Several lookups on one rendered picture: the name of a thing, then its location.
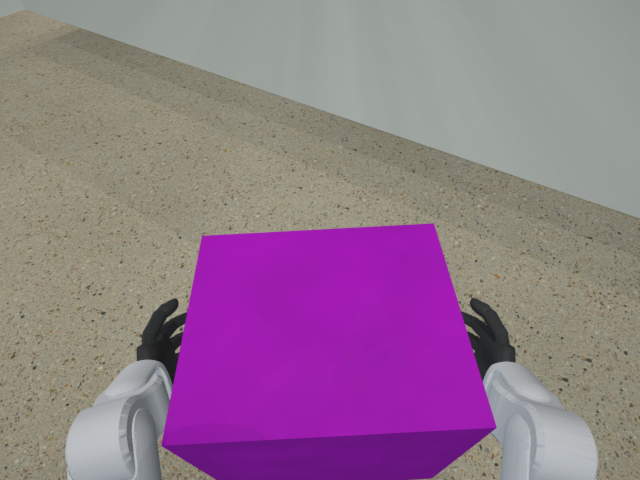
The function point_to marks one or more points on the robot left forearm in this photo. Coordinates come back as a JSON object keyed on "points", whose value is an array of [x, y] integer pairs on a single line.
{"points": [[116, 439]]}

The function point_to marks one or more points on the robot right forearm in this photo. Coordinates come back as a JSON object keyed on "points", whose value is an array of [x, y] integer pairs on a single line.
{"points": [[540, 440]]}

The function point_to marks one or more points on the carton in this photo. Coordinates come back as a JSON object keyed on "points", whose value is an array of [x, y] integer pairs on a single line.
{"points": [[332, 354]]}

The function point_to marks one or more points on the right robot hand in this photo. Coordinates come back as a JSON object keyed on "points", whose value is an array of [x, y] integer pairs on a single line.
{"points": [[493, 345]]}

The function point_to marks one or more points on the left robot hand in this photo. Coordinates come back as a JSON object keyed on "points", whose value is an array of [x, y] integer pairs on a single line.
{"points": [[156, 342]]}

